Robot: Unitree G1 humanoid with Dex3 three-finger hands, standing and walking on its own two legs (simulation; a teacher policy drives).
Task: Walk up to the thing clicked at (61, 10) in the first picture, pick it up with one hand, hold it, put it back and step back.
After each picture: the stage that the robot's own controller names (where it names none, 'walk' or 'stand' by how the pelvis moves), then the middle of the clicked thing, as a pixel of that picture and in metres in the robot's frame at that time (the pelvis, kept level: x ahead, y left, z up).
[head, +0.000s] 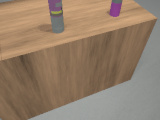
stand; (56, 10) +0.80 +0.19 +0.04
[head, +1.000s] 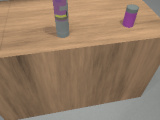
walk; (61, 14) +0.74 +0.18 +0.06
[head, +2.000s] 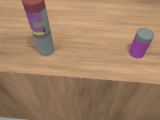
stand; (40, 28) +0.53 +0.24 +0.07
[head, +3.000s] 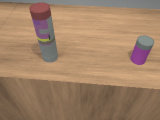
stand; (45, 36) +0.54 +0.19 +0.07
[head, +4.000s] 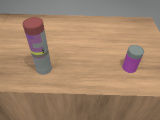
stand; (39, 49) +0.51 +0.21 +0.04
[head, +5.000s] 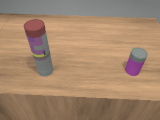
stand; (40, 51) +0.50 +0.20 +0.04
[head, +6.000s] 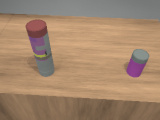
stand; (42, 51) +0.50 +0.20 +0.04
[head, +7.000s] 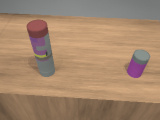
stand; (43, 51) +0.49 +0.20 +0.04
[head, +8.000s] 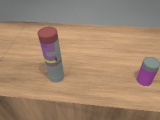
rise first; (52, 57) +0.49 +0.18 +0.04
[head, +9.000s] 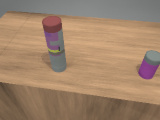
go down; (56, 47) +0.52 +0.17 +0.05
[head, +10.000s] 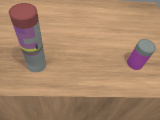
go down; (31, 43) +0.47 +0.17 +0.07
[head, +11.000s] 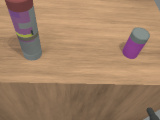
close in; (26, 30) +0.51 +0.17 +0.09
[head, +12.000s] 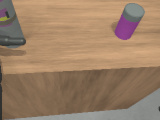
close; (1, 12) +0.52 +0.19 +0.13
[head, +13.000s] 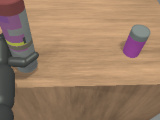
lift; (19, 38) +0.45 +0.18 +0.13
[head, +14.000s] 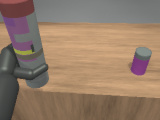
lift; (28, 47) +0.33 +0.17 +0.24
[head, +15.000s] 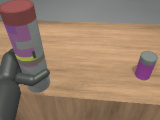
hold; (30, 52) +0.33 +0.17 +0.22
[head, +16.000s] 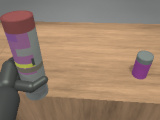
hold; (29, 60) +0.33 +0.17 +0.19
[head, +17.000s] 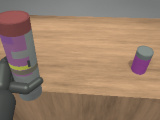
crouch; (23, 61) +0.32 +0.18 +0.18
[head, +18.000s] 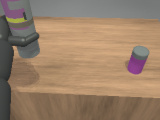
crouch; (20, 17) +0.44 +0.20 +0.25
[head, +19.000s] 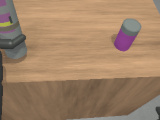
lower; (5, 20) +0.51 +0.20 +0.11
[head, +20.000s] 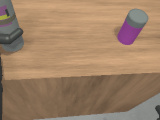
lower; (0, 12) +0.52 +0.19 +0.12
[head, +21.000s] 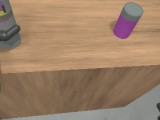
lower; out of the picture +0.53 +0.19 +0.13
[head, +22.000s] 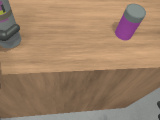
lower; out of the picture +0.53 +0.20 +0.13
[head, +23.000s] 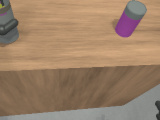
loosen; out of the picture +0.54 +0.19 +0.13
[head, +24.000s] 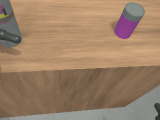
withdraw; out of the picture +0.52 +0.19 +0.12
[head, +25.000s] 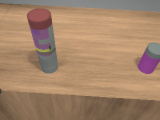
sink last; (45, 45) +0.48 +0.17 +0.09
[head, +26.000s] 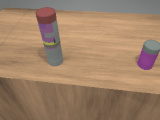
stand; (51, 39) +0.53 +0.19 +0.08
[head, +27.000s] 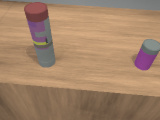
stand; (42, 39) +0.50 +0.18 +0.10
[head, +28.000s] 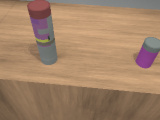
stand; (44, 36) +0.51 +0.18 +0.10
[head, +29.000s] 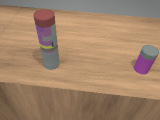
stand; (48, 43) +0.51 +0.18 +0.07
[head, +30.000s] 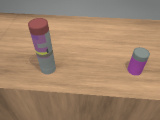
stand; (43, 49) +0.51 +0.20 +0.04
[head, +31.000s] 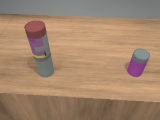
stand; (41, 52) +0.49 +0.20 +0.04
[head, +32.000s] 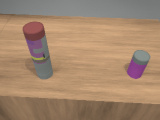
stand; (40, 53) +0.48 +0.20 +0.04
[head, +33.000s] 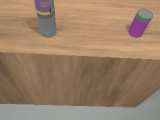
walk; (45, 9) +0.61 +0.17 +0.06
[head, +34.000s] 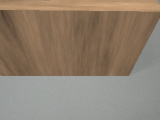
walk; out of the picture +0.91 +0.29 +0.08
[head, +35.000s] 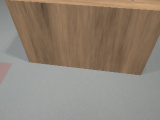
stand; out of the picture +1.17 +0.15 +0.06
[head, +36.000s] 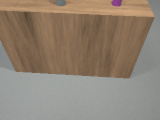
stand; out of the picture +1.11 +0.21 +0.04
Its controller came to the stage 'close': yes
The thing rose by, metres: 0.21
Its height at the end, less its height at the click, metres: +0.00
